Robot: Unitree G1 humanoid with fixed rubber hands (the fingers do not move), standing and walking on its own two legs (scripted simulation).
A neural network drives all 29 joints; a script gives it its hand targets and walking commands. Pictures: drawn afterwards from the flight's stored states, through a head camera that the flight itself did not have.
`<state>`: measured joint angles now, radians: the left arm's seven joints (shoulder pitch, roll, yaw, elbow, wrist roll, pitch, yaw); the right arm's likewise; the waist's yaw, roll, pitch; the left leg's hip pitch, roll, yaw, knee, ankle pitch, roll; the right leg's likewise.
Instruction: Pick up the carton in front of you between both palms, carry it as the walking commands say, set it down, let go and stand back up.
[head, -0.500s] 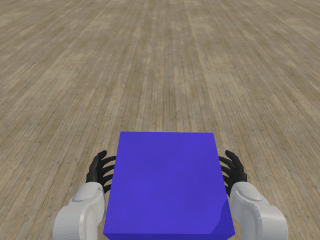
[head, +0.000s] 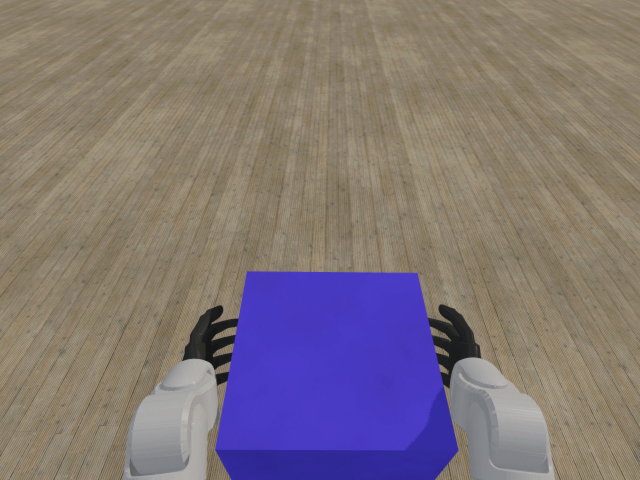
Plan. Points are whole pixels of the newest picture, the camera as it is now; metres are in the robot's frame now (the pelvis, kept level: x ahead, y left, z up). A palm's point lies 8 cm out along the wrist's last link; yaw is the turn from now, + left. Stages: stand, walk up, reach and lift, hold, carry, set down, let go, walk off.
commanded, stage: carry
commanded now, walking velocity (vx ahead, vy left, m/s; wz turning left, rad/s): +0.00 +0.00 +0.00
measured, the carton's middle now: (330, 395) +0.24 +0.00 +0.00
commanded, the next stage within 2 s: hold in 0.92 s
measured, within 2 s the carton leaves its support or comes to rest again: neither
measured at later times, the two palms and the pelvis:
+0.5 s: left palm (217, 366) +0.26 +0.14 +0.03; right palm (454, 366) +0.26 -0.16 +0.03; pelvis -0.02 +0.00 +0.00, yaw +0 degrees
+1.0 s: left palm (222, 361) +0.26 +0.14 +0.04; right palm (462, 363) +0.26 -0.16 +0.04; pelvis -0.01 -0.01 +0.00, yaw -3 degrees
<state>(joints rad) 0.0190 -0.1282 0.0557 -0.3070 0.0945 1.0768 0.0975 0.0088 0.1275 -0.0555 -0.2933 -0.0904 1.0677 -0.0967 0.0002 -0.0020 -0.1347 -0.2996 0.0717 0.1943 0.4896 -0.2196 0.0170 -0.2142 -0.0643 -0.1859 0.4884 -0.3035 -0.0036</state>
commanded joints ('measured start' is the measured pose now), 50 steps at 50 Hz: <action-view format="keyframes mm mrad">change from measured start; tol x4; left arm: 1 -385 -571 -501 -39 -159 -71 -107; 15 -525 -593 -374 300 -62 -351 -196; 20 -603 -671 -394 381 -65 -457 -230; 27 -628 -839 -504 323 -118 -423 -268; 32 -582 -826 -464 345 -97 -376 -273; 46 -624 -857 -466 344 -108 -376 -283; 47 -492 -878 -434 314 -96 -368 -281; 48 -538 -812 -448 283 -99 -381 -276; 50 -555 -812 -443 275 -89 -385 -276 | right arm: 1 -367 577 497 -35 153 -62 102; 16 -528 611 375 329 63 -368 204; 20 -592 679 395 389 68 -448 231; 27 -605 846 494 334 117 -411 268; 32 -561 831 456 351 98 -364 273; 46 -606 863 469 347 112 -364 283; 47 -490 877 439 355 97 -363 285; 50 -480 814 381 345 37 -393 256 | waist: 1 -1 4 -102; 29 -1 6 -213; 46 -2 2 -191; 47 11 -55 -91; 48 -18 -73 -128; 50 -13 -13 -116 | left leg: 1 82 102 -114 -77 133 1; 20 91 103 -111 -70 141 -1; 31 112 107 -107 -29 243 -2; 46 106 104 -106 -34 216 -6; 47 341 -173 -256 -64 413 21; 48 367 -144 -287 -62 487 20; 50 289 -158 -279 -91 477 -4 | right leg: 1 -25 -105 107 -103 114 -13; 18 -7 -101 109 -92 122 -17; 32 21 -102 106 -49 257 -16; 46 18 -103 110 -60 238 -20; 47 79 123 290 -114 543 -25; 50 230 123 297 -110 607 -21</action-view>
